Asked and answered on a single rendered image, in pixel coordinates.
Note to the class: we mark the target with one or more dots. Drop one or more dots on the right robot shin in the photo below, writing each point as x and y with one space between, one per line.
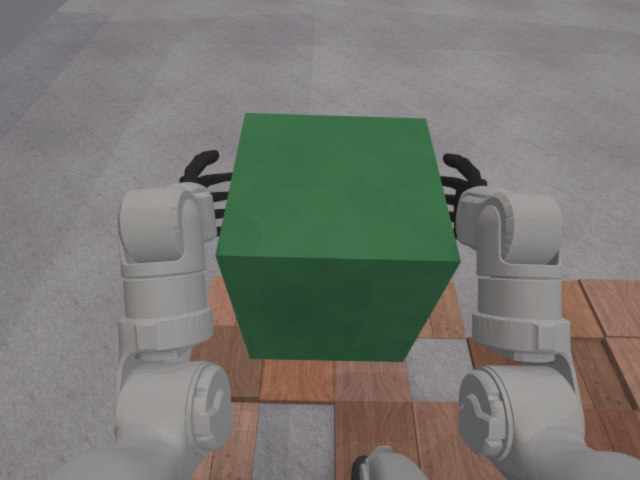
380 449

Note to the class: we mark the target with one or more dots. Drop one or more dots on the carton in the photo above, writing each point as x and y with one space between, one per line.
336 242

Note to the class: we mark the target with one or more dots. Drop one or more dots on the robot right forearm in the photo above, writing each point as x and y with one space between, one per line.
519 242

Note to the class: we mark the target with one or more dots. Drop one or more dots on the robot left upper arm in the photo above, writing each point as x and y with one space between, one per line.
168 417

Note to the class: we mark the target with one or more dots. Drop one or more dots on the right robot thigh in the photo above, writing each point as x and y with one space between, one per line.
390 466

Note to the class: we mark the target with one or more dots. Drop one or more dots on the left robot hand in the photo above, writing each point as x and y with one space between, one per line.
193 170

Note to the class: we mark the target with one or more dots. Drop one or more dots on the robot right upper arm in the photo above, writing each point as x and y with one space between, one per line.
528 422

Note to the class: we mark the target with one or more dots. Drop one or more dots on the robot left forearm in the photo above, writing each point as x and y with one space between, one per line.
161 233

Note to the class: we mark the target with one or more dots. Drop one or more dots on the right robot hand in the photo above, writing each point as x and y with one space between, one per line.
469 171

